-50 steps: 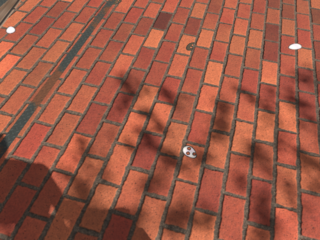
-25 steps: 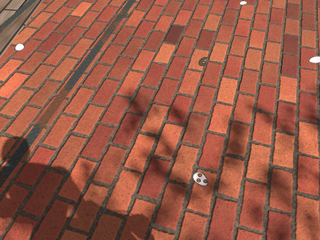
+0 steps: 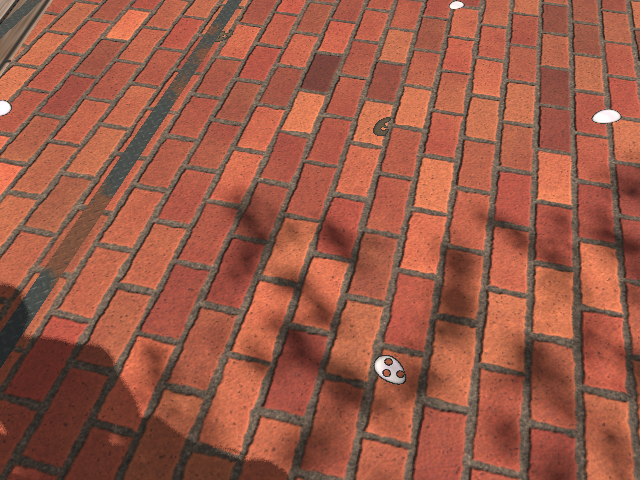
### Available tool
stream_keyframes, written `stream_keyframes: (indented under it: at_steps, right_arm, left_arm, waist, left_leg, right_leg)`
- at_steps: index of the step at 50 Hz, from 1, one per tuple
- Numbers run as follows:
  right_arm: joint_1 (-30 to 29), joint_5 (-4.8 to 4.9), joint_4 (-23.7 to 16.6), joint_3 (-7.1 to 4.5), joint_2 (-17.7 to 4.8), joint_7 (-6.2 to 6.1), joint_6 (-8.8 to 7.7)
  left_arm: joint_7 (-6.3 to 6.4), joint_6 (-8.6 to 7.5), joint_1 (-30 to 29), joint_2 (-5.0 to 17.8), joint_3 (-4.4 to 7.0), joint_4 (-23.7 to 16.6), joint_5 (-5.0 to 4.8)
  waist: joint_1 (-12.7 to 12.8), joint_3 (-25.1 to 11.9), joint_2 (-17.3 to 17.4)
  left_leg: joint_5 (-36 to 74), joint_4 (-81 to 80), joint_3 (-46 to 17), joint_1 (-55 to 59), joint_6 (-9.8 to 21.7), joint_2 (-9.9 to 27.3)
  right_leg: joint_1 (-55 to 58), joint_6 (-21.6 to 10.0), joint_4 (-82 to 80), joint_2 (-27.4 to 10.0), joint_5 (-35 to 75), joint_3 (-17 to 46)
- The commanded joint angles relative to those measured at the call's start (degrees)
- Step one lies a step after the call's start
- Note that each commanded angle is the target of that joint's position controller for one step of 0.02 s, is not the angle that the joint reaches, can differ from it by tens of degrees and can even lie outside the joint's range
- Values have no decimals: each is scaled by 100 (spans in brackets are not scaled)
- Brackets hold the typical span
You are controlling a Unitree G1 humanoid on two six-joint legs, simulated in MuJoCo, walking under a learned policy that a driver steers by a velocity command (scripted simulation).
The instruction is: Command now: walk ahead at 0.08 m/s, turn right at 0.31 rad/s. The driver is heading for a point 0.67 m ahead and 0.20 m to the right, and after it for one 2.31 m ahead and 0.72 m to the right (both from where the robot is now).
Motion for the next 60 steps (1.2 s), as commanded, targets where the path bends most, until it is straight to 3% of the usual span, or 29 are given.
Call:
stream_keyframes:
  at_steps: [1,3,5,7,9,10,11,12,13,15,19,24,30,32,33,34,35,36,37,39,41,43,47,50,54,56,58,59,60]
  right_arm:
    - [414,41,-257,-296,-1067,-129,-30]
    - [337,53,-381,-332,-1138,-88,-205]
    - [36,137,-441,-377,-1228,-19,-311]
    - [-239,148,-464,-414,-1327,96,-300]
    - [-319,106,-492,-373,-1217,202,-311]
    - [-511,12,-648,-283,-942,226,-356]
    - [-734,-36,-1136,-108,-373,240,-527]
    - [-1049,212,-1158,-177,-755,316,-691]
    - [-1036,301,-1162,-197,-905,380,-785]
    - [-813,57,-938,-276,-1076,336,-825]
    - [-1109,-42,-1046,-268,-849,355,-701]
    - [-2147,50,-1459,-123,-551,460,-698]
    - [-2313,72,-1637,-109,-781,596,-809]
    - [-1819,63,-1541,-194,-1004,578,-844]
    - [-1091,48,-1350,-295,-1200,544,-849]
    - [10,-36,-1174,-356,-1426,511,-843]
    - [923,-66,-920,-500,-1887,516,-784]
    - [1001,37,-770,-373,-1395,582,-768]
    - [473,115,-845,-273,-1067,571,-760]
    - [-300,18,-966,-158,-811,552,-700]
    - [-446,-57,-937,-96,-686,556,-712]
    - [-328,-8,-844,-117,-808,544,-732]
    - [-48,52,-715,-180,-1115,458,-687]
    - [310,119,-583,-181,-1220,428,-634]
    - [688,167,-394,-184,-1295,426,-523]
    - [666,161,-368,-208,-1387,411,-442]
    - [565,126,-403,-157,-1299,394,-376]
    - [583,-8,-567,-29,-1021,384,-384]
    - [1318,13,-636,187,-280,429,-519]
  left_arm:
    - [-51,-2,-380,353,96,-543,-8]
    - [-165,-39,-817,411,97,-822,-88]
    - [-249,-126,-905,416,88,-881,-141]
    - [-324,-191,-439,367,102,-705,-130]
    - [-343,-211,781,641,329,-252,-127]
    - [-298,-231,1493,1139,525,-154,-159]
    - [-312,-378,1726,1784,555,-312,-92]
    - [-335,-513,1619,1272,376,-311,-5]
    - [-323,-595,1256,1004,292,-412,-14]
    - [-290,-623,554,821,204,-693,-57]
    - [-132,-598,899,836,170,-703,-32]
    - [-23,-547,1346,942,209,-653,-49]
    - [20,-500,1682,846,230,-476,-68]
    - [14,-452,1623,928,263,-512,-20]
    - [-7,-430,1561,883,235,-558,21]
    - [-35,-427,1399,753,157,-710,91]
    - [-92,-505,2296,128,-13,-669,4]
    - [-93,-581,2294,385,4,-596,-154]
    - [-98,-626,1574,891,126,-769,-243]
    - [-90,-666,806,835,123,-991,-84]
    - [-101,-606,986,641,133,-968,-29]
    - [-105,-556,979,433,75,-998,-19]
    - [-131,-586,187,368,-8,-1272,61]
    - [-195,-629,-446,308,-66,-1423,18]
    - [-296,-648,-953,464,-51,-1675,-44]
    - [-336,-673,-829,614,-2,-1699,-43]
    - [-302,-683,416,997,211,-1346,-14]
    - [-245,-666,1508,1451,349,-1150,45]
    - [-271,-622,1816,1941,442,-1010,60]
  waist:
    - [-262,-273,1186]
    - [-377,247,920]
    - [-296,463,747]
    - [-44,282,763]
    - [501,-308,457]
    - [827,-519,-670]
    - [654,-908,-2126]
    - [680,-736,-960]
    - [459,-309,-654]
    - [94,-19,-46]
    - [36,-79,-198]
    - [342,127,-475]
    - [360,152,-572]
    - [101,-150,-733]
    - [-251,-655,-739]
    - [-742,-1527,-529]
    - [-558,-2562,1114]
    - [-598,-2492,1576]
    - [-597,-1347,1018]
    - [-290,-343,258]
    - [9,-281,507]
    - [63,-199,551]
    - [-115,-35,391]
    - [-353,26,383]
    - [-439,110,432]
    - [-266,9,514]
    - [392,-743,445]
    - [786,-1625,-134]
    - [407,-2315,-1764]
  left_leg:
    - [1068,-1291,-1666,284,1150,1876]
    - [-134,-1818,-2240,425,1405,2404]
    - [-209,-1883,-1769,531,1103,2177]
    - [338,-1568,-820,4,788,1678]
    - [1545,-68,96,-809,451,1102]
    - [1482,2042,678,-1863,-17,685]
    - [-1215,3697,35,-3616,-281,-334]
    - [-1042,4360,-798,-4131,-88,-6]
    - [-461,4267,-804,-4356,128,237]
    - [538,3307,-783,-3694,191,606]
    - [1538,1934,-510,-3021,-93,380]
    - [2680,-26,-397,-2397,-223,-17]
    - [2586,-661,-502,-2106,25,14]
    - [2043,-745,-245,-1389,260,-197]
    - [2054,-789,-178,-373,483,-232]
    - [1984,-453,-935,1354,894,487]
    - [832,-716,-3509,3735,1862,1896]
    - [-232,-1668,-4871,3710,1891,2201]
    - [-648,-1801,-4091,2771,1564,1974]
    - [413,-2129,-2801,993,1359,1557]
    - [1043,-2393,-2166,285,1283,1236]
    - [1446,-2616,-1765,3,1386,1187]
    - [2068,-2784,-1108,-48,1334,1041]
    - [2183,-2701,-731,-24,1162,895]
    - [2182,-2358,-867,739,1039,1259]
    - [2689,-1999,-913,1066,928,1397]
    - [4193,-461,-532,874,673,1005]
    - [3081,1338,-225,-177,441,667]
    - [-495,3319,-172,-2448,99,-362]
  right_leg:
    - [-731,-197,1201,109,-1265,-339]
    - [-1606,-288,1854,-369,-2036,17]
    - [-1523,-347,1251,-488,-1676,-56]
    - [-209,-354,465,-143,-969,-670]
    - [1933,-448,-234,572,-217,-1167]
    - [2902,-927,-952,-258,-557,523]
    - [3589,-2145,-2389,-1893,-1033,4432]
    - [3448,-2281,-2625,-2133,-1570,4645]
    - [3163,-2037,-2496,-1979,-1427,3978]
    - [2286,-1512,-2430,-1423,-336,2591]
    - [1867,-1324,-2570,-922,1366,1533]
    - [1317,-1106,-2576,-704,1037,1317]
    - [2154,-995,-2115,-1138,1576,1620]
    - [2419,-888,-1472,-1068,3215,1535]
    - [2318,-763,-626,-796,4049,1334]
    - [1410,-610,803,-521,3359,1200]
    - [-816,-127,3084,409,514,756]
    - [-1694,-174,3839,489,-1857,1077]
    - [-2129,-255,4106,143,-1504,1053]
    - [-1858,-285,3559,-358,-715,621]
    - [-1320,-267,3068,-634,-449,539]
    - [-1329,-177,2667,-727,-299,380]
    - [-1478,3,1173,-743,935,168]
    - [-1057,55,153,-493,1694,-76]
    - [-1114,-95,-424,-380,1437,-30]
    - [-809,-246,-619,-276,1003,-96]
    - [957,-532,-823,-9,895,-337]
    - [2660,-919,-650,-990,1046,725]
    - [4478,-1847,-1325,-2231,-35,3453]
